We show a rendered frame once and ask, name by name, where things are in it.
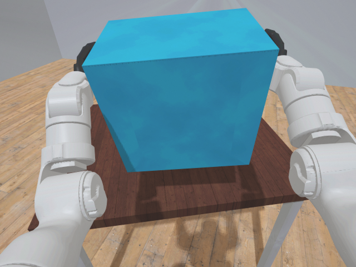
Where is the carton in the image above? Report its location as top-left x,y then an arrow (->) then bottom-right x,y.
82,8 -> 279,172

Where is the right robot hand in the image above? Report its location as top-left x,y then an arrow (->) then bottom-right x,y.
265,29 -> 287,56

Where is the left robot hand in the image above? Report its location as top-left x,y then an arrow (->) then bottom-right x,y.
73,42 -> 96,73

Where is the table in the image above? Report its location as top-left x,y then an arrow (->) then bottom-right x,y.
28,104 -> 308,267

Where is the robot left forearm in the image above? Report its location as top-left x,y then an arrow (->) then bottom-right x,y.
34,71 -> 95,221

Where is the robot right forearm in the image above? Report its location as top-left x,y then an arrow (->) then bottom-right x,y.
269,55 -> 356,148

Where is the left robot upper arm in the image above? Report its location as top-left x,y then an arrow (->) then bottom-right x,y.
0,170 -> 107,267

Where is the right robot upper arm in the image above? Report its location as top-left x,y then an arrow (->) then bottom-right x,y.
289,142 -> 356,267

